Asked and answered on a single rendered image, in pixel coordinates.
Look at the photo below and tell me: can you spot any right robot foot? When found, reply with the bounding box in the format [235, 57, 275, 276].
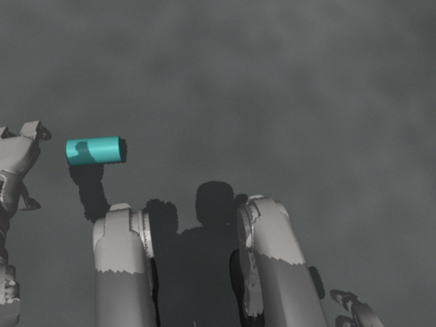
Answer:
[229, 249, 265, 327]

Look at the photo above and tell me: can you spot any left robot arm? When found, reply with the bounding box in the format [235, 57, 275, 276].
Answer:
[0, 171, 23, 327]

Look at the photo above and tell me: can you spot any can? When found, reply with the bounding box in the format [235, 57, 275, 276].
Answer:
[66, 136, 123, 166]

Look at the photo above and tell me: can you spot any right robot hand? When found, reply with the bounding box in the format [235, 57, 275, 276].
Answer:
[330, 290, 385, 327]

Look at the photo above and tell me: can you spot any left robot hand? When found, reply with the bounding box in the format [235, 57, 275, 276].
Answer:
[0, 121, 52, 211]

